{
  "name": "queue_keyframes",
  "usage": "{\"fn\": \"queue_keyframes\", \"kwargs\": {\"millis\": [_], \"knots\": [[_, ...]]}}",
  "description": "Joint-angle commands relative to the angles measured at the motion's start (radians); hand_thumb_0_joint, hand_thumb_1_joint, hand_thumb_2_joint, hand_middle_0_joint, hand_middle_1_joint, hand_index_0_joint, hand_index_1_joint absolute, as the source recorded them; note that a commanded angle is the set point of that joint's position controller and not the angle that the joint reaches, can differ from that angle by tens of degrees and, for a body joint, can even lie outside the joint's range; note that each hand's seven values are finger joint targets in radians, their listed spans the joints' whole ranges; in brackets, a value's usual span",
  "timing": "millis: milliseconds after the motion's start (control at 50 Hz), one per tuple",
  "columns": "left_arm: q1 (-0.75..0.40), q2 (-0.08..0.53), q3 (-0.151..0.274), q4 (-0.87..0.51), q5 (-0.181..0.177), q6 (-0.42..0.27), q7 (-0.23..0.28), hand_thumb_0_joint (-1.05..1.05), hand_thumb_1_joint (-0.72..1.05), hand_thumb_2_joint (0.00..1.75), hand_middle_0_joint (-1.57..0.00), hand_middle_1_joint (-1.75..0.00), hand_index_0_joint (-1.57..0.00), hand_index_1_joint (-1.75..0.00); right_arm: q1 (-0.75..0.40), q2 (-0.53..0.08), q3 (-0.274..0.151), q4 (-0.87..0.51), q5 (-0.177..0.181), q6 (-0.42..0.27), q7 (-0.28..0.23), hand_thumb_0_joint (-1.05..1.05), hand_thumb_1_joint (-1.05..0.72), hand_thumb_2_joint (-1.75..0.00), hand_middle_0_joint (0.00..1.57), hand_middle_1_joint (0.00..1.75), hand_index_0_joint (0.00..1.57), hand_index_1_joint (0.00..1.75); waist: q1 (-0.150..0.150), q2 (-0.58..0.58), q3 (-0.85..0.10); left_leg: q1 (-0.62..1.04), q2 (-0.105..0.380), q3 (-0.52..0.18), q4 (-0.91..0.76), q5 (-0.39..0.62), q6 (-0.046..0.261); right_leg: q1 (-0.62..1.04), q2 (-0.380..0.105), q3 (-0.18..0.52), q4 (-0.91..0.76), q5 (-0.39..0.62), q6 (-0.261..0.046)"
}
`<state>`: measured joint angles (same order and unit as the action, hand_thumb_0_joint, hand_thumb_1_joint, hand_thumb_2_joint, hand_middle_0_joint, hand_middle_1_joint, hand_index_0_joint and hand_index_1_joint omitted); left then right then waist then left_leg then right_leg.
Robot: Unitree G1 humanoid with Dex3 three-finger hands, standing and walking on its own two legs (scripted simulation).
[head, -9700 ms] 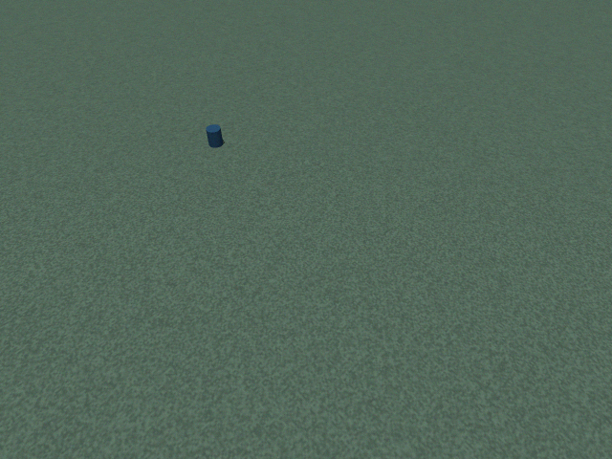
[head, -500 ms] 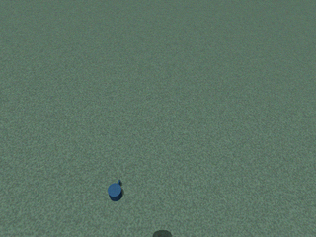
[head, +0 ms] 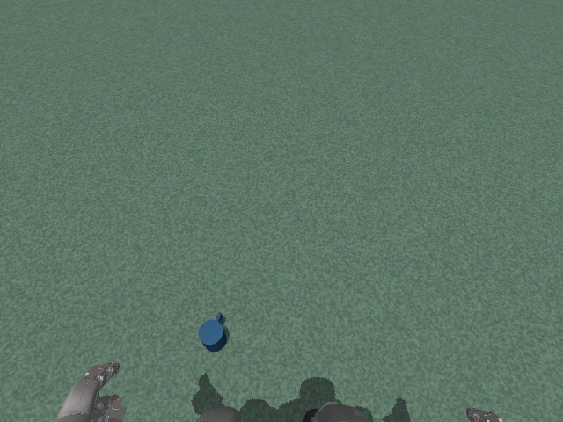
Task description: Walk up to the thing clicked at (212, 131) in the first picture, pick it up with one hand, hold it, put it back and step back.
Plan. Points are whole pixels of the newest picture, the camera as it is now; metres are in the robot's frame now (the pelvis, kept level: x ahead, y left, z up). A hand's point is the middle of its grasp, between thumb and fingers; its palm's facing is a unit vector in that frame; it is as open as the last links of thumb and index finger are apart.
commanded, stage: walk up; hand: left
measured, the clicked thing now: (215, 331) +0.43 +0.22 -0.71
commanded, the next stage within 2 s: none
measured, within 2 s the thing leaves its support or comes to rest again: neither
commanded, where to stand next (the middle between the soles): +0.02 -0.01 m, yaw -1 degrees
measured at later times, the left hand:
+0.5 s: hand out of the picture +0.01 +0.24 -0.15, palm faces -0.05 -0.92 -0.38, open 7.4 cm
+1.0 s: hand out of the picture +0.03 +0.25 -0.14, palm faces -0.04 -0.92 -0.38, open 7.4 cm
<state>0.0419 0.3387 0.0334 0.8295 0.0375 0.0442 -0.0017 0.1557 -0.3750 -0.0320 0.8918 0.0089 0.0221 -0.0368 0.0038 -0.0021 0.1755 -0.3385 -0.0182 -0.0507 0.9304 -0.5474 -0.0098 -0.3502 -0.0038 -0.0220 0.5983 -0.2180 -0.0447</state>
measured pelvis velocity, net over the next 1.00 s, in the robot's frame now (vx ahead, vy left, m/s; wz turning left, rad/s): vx -0.04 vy -0.01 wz -0.04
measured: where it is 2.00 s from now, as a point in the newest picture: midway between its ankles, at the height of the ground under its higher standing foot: outside the picture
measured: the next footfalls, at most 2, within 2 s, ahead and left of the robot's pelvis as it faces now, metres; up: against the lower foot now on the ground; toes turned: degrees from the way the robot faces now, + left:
left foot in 0.08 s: +0.03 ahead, +0.13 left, +0.00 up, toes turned +1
right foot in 0.40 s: +0.00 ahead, -0.14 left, +0.00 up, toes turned -3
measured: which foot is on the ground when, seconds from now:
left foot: up 0.00-0.06, down 0.08-0.44, up 0.46-0.68, down 0.70-1.00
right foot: down 0.00-0.10, up 0.12-0.38, down 0.40-1.00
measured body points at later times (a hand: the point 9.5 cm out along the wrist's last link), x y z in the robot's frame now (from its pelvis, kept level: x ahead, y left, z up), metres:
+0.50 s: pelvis -0.04 -0.02 +0.00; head -0.02 -0.03 +0.45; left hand +0.01 +0.29 -0.12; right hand +0.05 -0.34 -0.12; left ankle -0.02 +0.12 -0.71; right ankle -0.08 -0.15 -0.73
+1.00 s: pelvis -0.04 -0.01 +0.00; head -0.04 -0.01 +0.45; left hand +0.04 +0.30 -0.12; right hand +0.04 -0.32 -0.12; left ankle -0.01 +0.12 -0.73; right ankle -0.03 -0.14 -0.73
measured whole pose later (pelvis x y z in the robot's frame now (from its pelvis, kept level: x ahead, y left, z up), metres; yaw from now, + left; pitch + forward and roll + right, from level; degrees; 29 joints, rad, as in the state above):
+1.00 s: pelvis -0.04 -0.01 +0.00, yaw -2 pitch -4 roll -1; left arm 0.21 0.38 0.04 0.99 0.02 -0.02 0.00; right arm 0.18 -0.37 -0.02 0.95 -0.01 0.01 0.02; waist 0.00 0.01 0.08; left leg -0.25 0.05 -0.01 0.59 -0.28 -0.02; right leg -0.20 0.00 -0.01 0.55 -0.27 0.00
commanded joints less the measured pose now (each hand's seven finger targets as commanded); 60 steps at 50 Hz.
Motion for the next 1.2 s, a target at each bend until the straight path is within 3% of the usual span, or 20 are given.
{"fn": "queue_keyframes", "kwargs": {"millis": [0,40,60,80,120,180,300,360,400,440,460,520,600,680,720,760,920,980,1100,1180], "knots": [[0.054,0.258,0.077,-0.068,-0.006,-0.003,0.012,0.0,0.9,0.9,-0.2,-0.3,-0.2,-0.3,0.155,-0.168,-0.057,-0.024,-0.023,-0.03,-0.015,0.0,-0.9,-0.9,0.2,0.3,0.2,0.3,0.008,-0.176,-0.284,0.019,0.006,0.049,-0.289,0.139,0.008,0.256,-0.227,0.191,-0.007,0.507,-0.191],[0.022,0.248,0.068,-0.076,-0.03,0.014,0.004,0.0,0.9,0.9,-0.2,-0.3,-0.2,-0.3,0.172,-0.172,-0.067,-0.016,-0.04,-0.043,-0.015,0.0,-0.9,-0.9,0.2,0.3,0.2,0.3,-0.023,-0.134,-0.253,0.138,0.001,0.062,-0.5,0.382,0.022,0.122,-0.2,0.18,0.049,0.347,-0.124],[0.038,0.213,0.057,-0.081,-0.037,0.02,0.0,0.0,0.9,0.9,-0.2,-0.3,-0.2,-0.3,0.138,-0.223,-0.081,-0.032,-0.055,-0.049,-0.015,0.0,-0.9,-0.9,0.2,0.3,0.2,0.3,-0.012,-0.009,-0.224,0.162,0.116,-0.111,-0.563,0.387,0.056,0.016,-0.146,0.16,0.114,0.183,-0.069],[0.056,0.171,0.05,-0.084,-0.042,0.022,-0.003,0.0,0.9,0.9,-0.2,-0.3,-0.2,-0.3,0.073,-0.322,-0.098,-0.059,-0.062,-0.054,-0.011,0.0,-0.9,-0.9,0.2,0.3,0.2,0.3,0.015,0.214,-0.174,0.185,0.337,-0.421,-0.628,0.538,0.144,-0.16,0.045,0.08,0.272,-0.215,0.004],[0.019,0.256,0.083,-0.063,-0.023,0.032,0.016,0.0,0.9,0.9,-0.2,-0.3,-0.2,-0.3,0.045,-0.367,-0.114,-0.075,-0.046,-0.057,-0.01,0.0,-0.9,-0.9,0.2,0.3,0.2,0.3,-0.029,0.187,-0.13,-0.032,0.469,-0.491,-0.619,0.589,0.324,-0.056,0.047,0.202,0.559,-0.42,0.02],[0.093,0.237,0.085,-0.027,-0.039,0.021,0.001,0.0,0.9,0.9,-0.2,-0.3,-0.2,-0.3,-0.01,-0.251,-0.081,-0.096,-0.042,-0.065,-0.017,0.0,-0.9,-0.9,0.2,0.3,0.2,0.3,0.034,0.109,-0.122,0.101,0.258,-0.16,-0.515,0.728,0.208,-0.138,0.083,0.238,0.596,-0.285,0.019],[0.07,0.219,0.058,-0.013,-0.034,-0.032,-0.007,0.0,0.9,0.9,-0.2,-0.3,-0.2,-0.3,0.077,-0.247,-0.079,-0.088,-0.052,-0.057,0.009,0.0,-0.9,-0.9,0.2,0.3,0.2,0.3,-0.054,0.22,-0.239,0.324,0.226,-0.1,-0.449,0.57,0.21,-0.031,0.024,0.066,0.134,-0.331,0.069],[0.179,0.206,0.062,0.059,-0.027,-0.059,0.009,0.0,0.9,0.9,-0.2,-0.3,-0.2,-0.3,0.036,-0.258,-0.069,-0.092,-0.048,-0.029,0.024,0.0,-0.9,-0.9,0.2,0.3,0.2,0.3,-0.003,0.21,-0.231,0.196,0.192,-0.038,-0.339,0.638,0.175,0.169,0.045,-0.011,-0.186,-0.162,0.041],[0.226,0.267,0.073,0.097,-0.013,-0.081,0.023,0.0,0.9,0.9,-0.2,-0.3,-0.2,-0.3,0.015,-0.184,-0.045,-0.105,-0.02,-0.019,0.028,0.0,-0.9,-0.9,0.2,0.3,0.2,0.3,0.019,0.039,-0.242,0.05,0.14,-0.015,-0.192,0.505,0.093,0.32,-0.053,0.183,-0.256,0.101,0.001],[0.203,0.404,0.09,0.066,-0.003,-0.094,0.02,0.0,0.9,0.9,-0.2,-0.3,-0.2,-0.3,-0.036,-0.187,-0.046,-0.133,-0.019,-0.018,0.021,0.0,-0.9,-0.9,0.2,0.3,0.2,0.3,0.048,-0.148,-0.192,-0.123,0.036,0.004,-0.04,-0.06,0.035,0.241,-0.36,0.583,-0.278,0.059,-0.22],[0.179,0.388,0.09,0.057,-0.006,-0.093,0.016,0.0,0.9,0.9,-0.2,-0.3,-0.2,-0.3,-0.041,-0.221,-0.063,-0.109,-0.027,-0.021,0.021,0.0,-0.9,-0.9,0.2,0.3,0.2,0.3,0.039,-0.139,-0.103,-0.085,0.057,-0.029,0.013,-0.061,0.027,0.12,-0.373,0.58,-0.291,0.015,-0.25],[0.151,0.307,0.074,0.049,-0.014,-0.105,0.016,0.0,0.9,0.9,-0.2,-0.3,-0.2,-0.3,-0.016,-0.205,-0.055,-0.082,-0.013,-0.029,0.039,0.0,-0.9,-0.9,0.2,0.3,0.2,0.3,0.002,-0.16,-0.056,-0.152,0.061,-0.036,-0.079,0.054,0.031,0.23,-0.232,0.339,-0.273,0.103,-0.151],[0.214,0.313,0.071,0.036,-0.017,-0.108,0.013,0.0,0.9,0.9,-0.2,-0.3,-0.2,-0.3,-0.019,-0.184,-0.053,-0.078,-0.026,-0.041,0.047,0.0,-0.9,-0.9,0.2,0.3,0.2,0.3,0.03,-0.199,-0.083,-0.045,0.036,0.041,-0.23,0.116,0.02,0.22,-0.194,0.255,-0.224,0.313,-0.129],[0.127,0.261,0.049,-0.001,-0.036,-0.087,0.009,0.0,0.9,0.9,-0.2,-0.3,-0.2,-0.3,0.097,-0.184,-0.072,-0.015,-0.027,-0.063,0.041,0.0,-0.9,-0.9,0.2,0.3,0.2,0.3,-0.047,-0.125,-0.178,0.278,0.028,0.044,-0.557,0.418,0.039,0.097,-0.132,0.142,-0.041,0.303,-0.046],[0.163,0.173,0.024,-0.013,-0.056,-0.081,0.011,0.0,0.9,0.9,-0.2,-0.3,-0.2,-0.3,0.103,-0.275,-0.092,-0.022,-0.037,-0.074,0.032,0.0,-0.9,-0.9,0.2,0.3,0.2,0.3,-0.033,0.121,-0.256,0.402,0.319,-0.352,-0.641,0.495,0.171,-0.085,0.033,0.042,0.197,-0.142,0.032],[0.18,0.257,0.045,0.031,-0.04,-0.069,0.02,0.0,0.9,0.9,-0.2,-0.3,-0.2,-0.3,0.041,-0.299,-0.095,-0.027,-0.032,-0.07,0.037,0.0,-0.9,-0.9,0.2,0.3,0.2,0.3,-0.013,0.119,-0.165,0.165,0.37,-0.387,-0.666,0.188,0.272,-0.004,-0.029,0.096,0.26,-0.391,0.013],[0.241,0.232,0.052,0.124,-0.017,-0.087,0.014,0.0,0.9,0.9,-0.2,-0.3,-0.2,-0.3,-0.062,-0.188,-0.041,-0.042,-0.012,-0.043,0.047,0.0,-0.9,-0.9,0.2,0.3,0.2,0.3,0.035,0.123,-0.157,-0.027,0.152,-0.082,-0.522,0.193,0.086,0.276,-0.005,0.048,-0.179,-0.025,0.007],[0.121,0.321,0.057,0.1,-0.006,-0.094,0.013,0.0,0.9,0.9,-0.2,-0.3,-0.2,-0.3,-0.027,-0.159,-0.035,-0.008,-0.006,-0.027,0.05,0.0,-0.9,-0.9,0.2,0.3,0.2,0.3,-0.005,-0.059,-0.103,0.054,0.031,0.002,-0.337,0.08,0.02,0.033,-0.239,0.376,-0.386,-0.421,-0.093],[0.048,0.243,0.033,0.12,-0.031,-0.095,0.007,0.0,0.9,0.9,-0.2,-0.3,-0.2,-0.3,-0.016,-0.184,-0.03,0.054,-0.01,-0.06,0.043,0.0,-0.9,-0.9,0.2,0.3,0.2,0.3,-0.008,-0.073,-0.172,0.183,0.115,-0.08,-0.528,0.472,0.045,0.139,-0.107,0.14,-0.239,0.098,-0.003],[0.039,0.234,0.032,0.151,-0.038,-0.092,0.009,0.0,0.9,0.9,-0.2,-0.3,-0.2,-0.3,-0.021,-0.192,-0.02,0.088,-0.006,-0.063,0.036,0.0,-0.9,-0.9,0.2,0.3,0.2,0.3,-0.002,-0.02,-0.207,0.187,0.121,-0.063,-0.536,0.578,0.039,0.244,-0.112,0.119,-0.227,0.203,0.003]]}}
